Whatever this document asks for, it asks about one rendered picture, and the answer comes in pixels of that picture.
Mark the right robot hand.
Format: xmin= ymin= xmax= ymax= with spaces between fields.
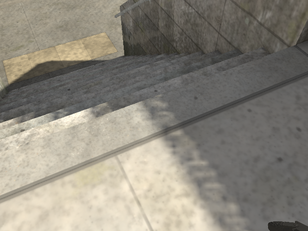
xmin=268 ymin=220 xmax=308 ymax=231

